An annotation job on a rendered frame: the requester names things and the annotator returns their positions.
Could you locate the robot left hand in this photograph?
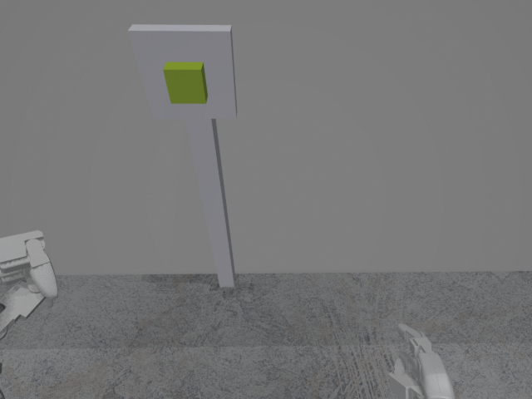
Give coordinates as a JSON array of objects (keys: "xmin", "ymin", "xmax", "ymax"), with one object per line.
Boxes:
[{"xmin": 0, "ymin": 230, "xmax": 58, "ymax": 341}]

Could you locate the robot right hand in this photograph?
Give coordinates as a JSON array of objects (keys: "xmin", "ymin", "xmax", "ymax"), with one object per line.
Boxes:
[{"xmin": 389, "ymin": 323, "xmax": 455, "ymax": 399}]

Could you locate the panel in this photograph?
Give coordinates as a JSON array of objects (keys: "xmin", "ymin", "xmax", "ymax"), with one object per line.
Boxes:
[{"xmin": 128, "ymin": 24, "xmax": 237, "ymax": 288}]

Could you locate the button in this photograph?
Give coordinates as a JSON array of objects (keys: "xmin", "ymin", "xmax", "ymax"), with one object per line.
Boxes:
[{"xmin": 163, "ymin": 62, "xmax": 208, "ymax": 104}]

